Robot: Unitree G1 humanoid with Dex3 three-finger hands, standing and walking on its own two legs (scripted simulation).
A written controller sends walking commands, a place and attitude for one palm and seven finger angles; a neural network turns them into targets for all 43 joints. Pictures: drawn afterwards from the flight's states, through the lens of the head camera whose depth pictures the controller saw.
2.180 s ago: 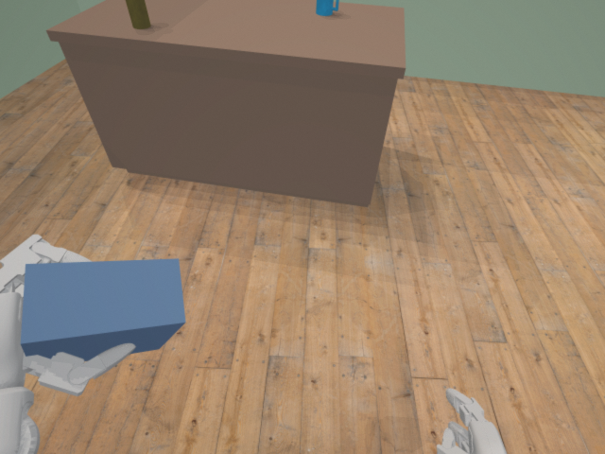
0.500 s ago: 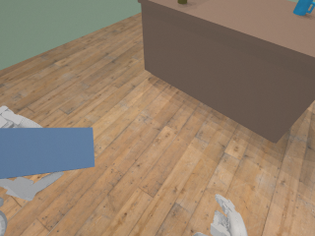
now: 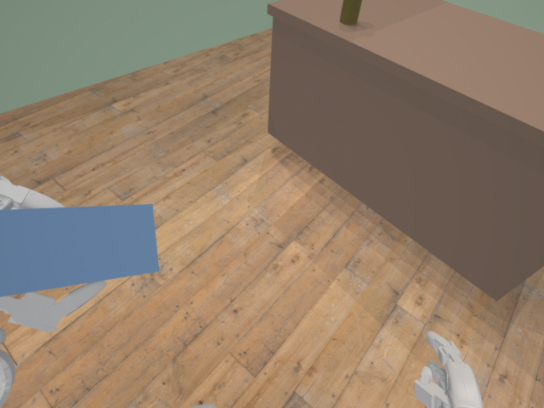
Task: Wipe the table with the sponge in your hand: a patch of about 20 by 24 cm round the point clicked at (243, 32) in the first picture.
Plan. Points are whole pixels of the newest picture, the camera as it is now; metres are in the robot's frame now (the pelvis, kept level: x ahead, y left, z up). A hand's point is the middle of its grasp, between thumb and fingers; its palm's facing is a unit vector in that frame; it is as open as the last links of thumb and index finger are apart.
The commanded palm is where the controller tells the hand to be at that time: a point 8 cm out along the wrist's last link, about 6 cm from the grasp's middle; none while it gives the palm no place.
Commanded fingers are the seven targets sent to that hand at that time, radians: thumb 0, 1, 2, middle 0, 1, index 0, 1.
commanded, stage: walk to a spot facing it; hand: left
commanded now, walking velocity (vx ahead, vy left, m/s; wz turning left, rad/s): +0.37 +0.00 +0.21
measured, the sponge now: (97, 249) +0.23 +0.20 +0.18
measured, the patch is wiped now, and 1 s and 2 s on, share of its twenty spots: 0.00 0.00 0.00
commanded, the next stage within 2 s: none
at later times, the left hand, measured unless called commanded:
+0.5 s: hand (118, 195) +0.30 +0.21 +0.19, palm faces +0.50 -0.74 -0.44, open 10.4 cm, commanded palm +0.24 +0.24 +0.20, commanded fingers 0.00 0.10 1.30 -1.20 -1.60 -1.20 -1.60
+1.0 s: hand (133, 125) +0.41 +0.22 +0.20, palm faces +0.58 -0.66 -0.48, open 10.4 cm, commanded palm +0.36 +0.25 +0.20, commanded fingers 0.00 0.10 1.30 -1.20 -1.60 -1.20 -1.60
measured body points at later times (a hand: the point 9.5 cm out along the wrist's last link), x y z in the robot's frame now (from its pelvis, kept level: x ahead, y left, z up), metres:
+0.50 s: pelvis +0.12 -0.06 +0.02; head +0.16 -0.06 +0.47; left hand +0.27 +0.24 +0.21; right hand +0.31 -0.29 -0.08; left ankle +0.15 +0.08 -0.66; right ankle +0.12 -0.16 -0.72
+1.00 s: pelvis +0.27 -0.06 +0.01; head +0.29 -0.07 +0.46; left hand +0.38 +0.25 +0.23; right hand +0.46 -0.21 -0.10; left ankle +0.22 +0.08 -0.72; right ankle +0.35 -0.17 -0.71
